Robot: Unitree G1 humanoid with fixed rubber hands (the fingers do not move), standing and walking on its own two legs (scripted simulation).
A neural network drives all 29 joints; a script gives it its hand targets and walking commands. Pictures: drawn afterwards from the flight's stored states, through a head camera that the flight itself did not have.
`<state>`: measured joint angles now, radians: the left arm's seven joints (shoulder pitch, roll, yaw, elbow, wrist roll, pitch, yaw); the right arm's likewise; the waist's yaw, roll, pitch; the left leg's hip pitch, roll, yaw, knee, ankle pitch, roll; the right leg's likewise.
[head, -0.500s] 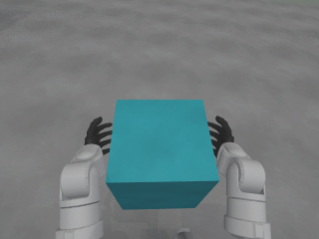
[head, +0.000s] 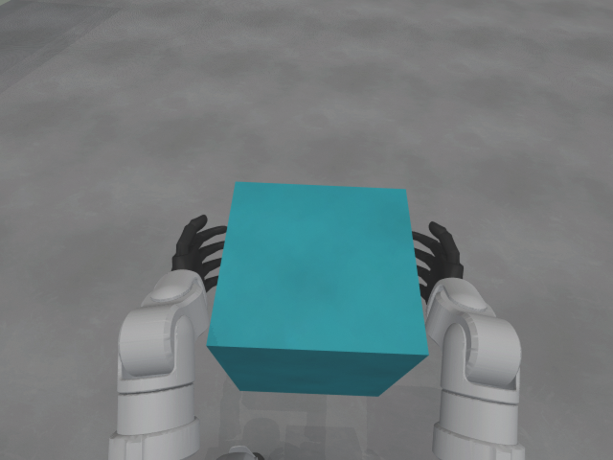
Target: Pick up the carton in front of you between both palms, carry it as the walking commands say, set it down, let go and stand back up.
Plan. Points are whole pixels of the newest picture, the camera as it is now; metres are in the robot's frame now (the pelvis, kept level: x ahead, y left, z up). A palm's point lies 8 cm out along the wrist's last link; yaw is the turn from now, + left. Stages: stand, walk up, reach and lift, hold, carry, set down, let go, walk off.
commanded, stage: carry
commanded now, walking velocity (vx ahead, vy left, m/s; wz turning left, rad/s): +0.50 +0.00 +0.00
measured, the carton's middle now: (314, 300) +0.34 +0.00 +0.03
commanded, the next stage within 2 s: none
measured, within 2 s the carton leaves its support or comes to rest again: neither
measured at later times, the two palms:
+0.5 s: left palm (214, 146) +0.58 +0.17 +0.10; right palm (396, 148) +0.58 -0.13 +0.11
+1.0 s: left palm (247, 69) +0.84 +0.15 +0.10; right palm (388, 73) +0.85 -0.15 +0.10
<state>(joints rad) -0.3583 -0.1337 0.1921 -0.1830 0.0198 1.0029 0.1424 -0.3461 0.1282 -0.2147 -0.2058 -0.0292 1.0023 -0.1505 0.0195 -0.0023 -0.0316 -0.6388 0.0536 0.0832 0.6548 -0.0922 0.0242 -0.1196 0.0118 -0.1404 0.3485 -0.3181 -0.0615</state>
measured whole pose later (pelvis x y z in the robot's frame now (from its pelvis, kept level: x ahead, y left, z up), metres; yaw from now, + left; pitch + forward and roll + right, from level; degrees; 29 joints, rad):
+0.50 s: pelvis +0.31 +0.02 +0.01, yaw -1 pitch +5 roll -2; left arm -0.13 -0.13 0.10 -0.38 0.06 1.12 0.14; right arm -0.15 0.13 -0.12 -0.33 -0.02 1.08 -0.14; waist -0.01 0.00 -0.10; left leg -0.01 0.01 0.13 0.20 -0.27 0.05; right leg -0.61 -0.09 -0.10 0.67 -0.11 0.03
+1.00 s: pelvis +0.62 +0.00 +0.01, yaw +1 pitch +3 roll +1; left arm 0.06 -0.13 0.02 -0.54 0.05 1.19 0.13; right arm 0.05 0.13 -0.04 -0.53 -0.06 1.18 -0.12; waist 0.00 0.00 -0.14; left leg -0.56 0.12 0.15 0.56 -0.03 -0.02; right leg -0.01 -0.04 -0.20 0.23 -0.26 -0.01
